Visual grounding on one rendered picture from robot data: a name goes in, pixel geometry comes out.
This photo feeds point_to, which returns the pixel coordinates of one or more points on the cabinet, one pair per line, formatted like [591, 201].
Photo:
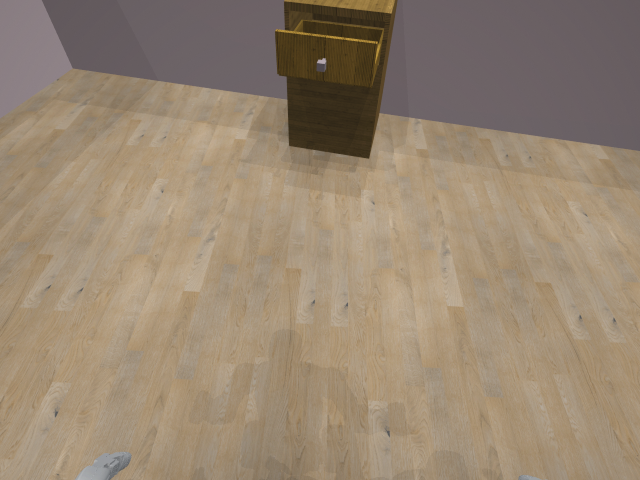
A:
[333, 117]

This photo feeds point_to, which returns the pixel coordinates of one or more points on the drawer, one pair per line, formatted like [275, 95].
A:
[352, 53]

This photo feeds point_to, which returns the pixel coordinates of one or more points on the robot left hand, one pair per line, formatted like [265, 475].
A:
[106, 466]

